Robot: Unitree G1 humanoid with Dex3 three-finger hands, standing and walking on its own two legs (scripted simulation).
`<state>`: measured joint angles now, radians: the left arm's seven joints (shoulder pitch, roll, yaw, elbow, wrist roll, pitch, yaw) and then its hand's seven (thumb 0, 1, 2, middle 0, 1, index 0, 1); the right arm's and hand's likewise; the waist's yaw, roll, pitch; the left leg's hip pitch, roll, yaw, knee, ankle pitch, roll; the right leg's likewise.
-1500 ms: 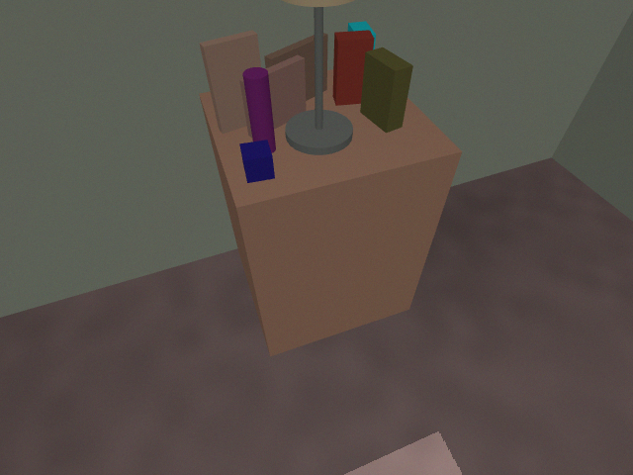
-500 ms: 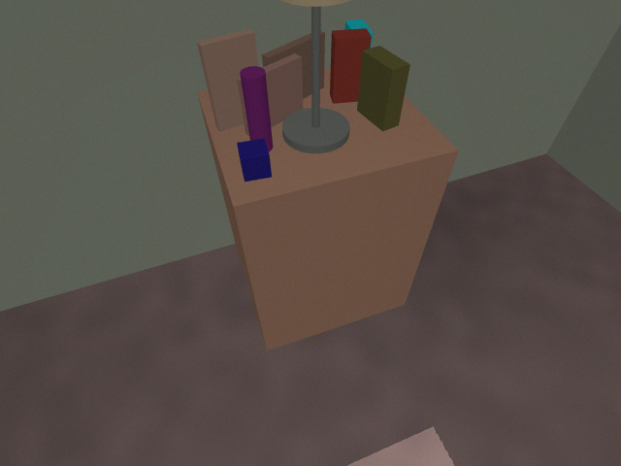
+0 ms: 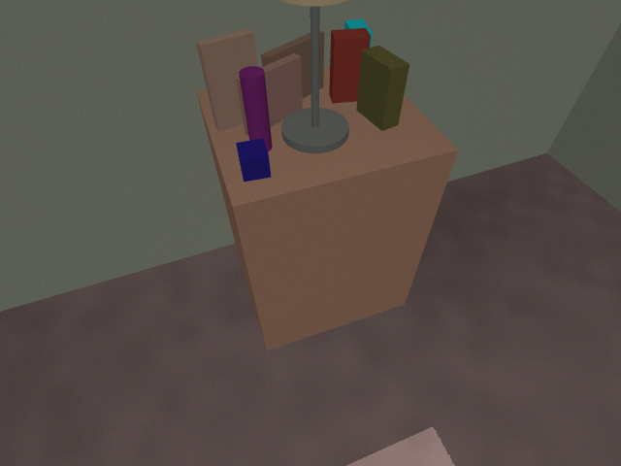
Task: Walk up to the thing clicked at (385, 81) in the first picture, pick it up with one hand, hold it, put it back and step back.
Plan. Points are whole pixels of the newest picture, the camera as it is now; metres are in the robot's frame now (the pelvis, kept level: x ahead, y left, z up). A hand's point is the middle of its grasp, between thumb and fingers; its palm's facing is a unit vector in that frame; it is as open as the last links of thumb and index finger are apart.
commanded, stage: stand
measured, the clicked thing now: (380, 89) +0.92 -0.16 +0.00
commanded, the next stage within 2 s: walk up in 0.92 s
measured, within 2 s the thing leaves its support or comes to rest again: neither
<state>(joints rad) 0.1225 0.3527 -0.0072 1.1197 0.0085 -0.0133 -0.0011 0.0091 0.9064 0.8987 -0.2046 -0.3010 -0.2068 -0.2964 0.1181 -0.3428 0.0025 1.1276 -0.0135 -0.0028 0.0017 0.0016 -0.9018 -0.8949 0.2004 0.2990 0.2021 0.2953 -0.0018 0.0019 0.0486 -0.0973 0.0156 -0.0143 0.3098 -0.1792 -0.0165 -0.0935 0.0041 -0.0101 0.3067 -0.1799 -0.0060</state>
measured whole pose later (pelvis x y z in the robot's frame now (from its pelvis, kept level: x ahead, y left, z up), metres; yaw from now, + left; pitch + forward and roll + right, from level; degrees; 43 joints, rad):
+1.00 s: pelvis +0.00 +0.00 +0.00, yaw +0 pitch -2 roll -1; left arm 0.18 0.34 0.03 1.06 0.02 -0.05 0.00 0.01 0.90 0.90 -0.21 -0.30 -0.21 -0.30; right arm 0.14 -0.38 -0.04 1.05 -0.06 0.03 0.04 0.00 -0.90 -0.89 0.20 0.30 0.20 0.30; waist 0.00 0.04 0.05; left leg -0.22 0.02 -0.03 0.61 -0.39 0.02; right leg -0.10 0.02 -0.01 0.35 -0.22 -0.02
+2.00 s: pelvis +0.23 +0.21 -0.04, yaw -8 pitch -3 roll -1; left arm 0.22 0.42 0.03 0.88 0.00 0.01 0.02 0.01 0.90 0.90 -0.21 -0.30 -0.21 -0.30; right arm 0.21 -0.38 -0.04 0.86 -0.02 -0.01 0.01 0.00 -0.90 -0.89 0.20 0.30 0.20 0.30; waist 0.01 -0.01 0.12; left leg -0.35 0.06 0.02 0.75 -0.36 -0.01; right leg -0.38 0.00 0.08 0.92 -0.53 -0.03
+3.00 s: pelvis +0.23 +0.20 +0.00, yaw -10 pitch -2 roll +0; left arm 0.07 0.35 0.03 1.14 0.00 0.02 -0.03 0.01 0.91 0.90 -0.20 -0.30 -0.21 -0.30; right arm 0.11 -0.35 0.00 1.14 -0.01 -0.02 0.00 0.00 -0.90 -0.89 0.20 0.30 0.20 0.30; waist -0.01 -0.01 0.05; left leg -0.15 0.07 0.07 0.35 -0.16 -0.03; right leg -0.12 -0.01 0.00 0.35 -0.19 0.01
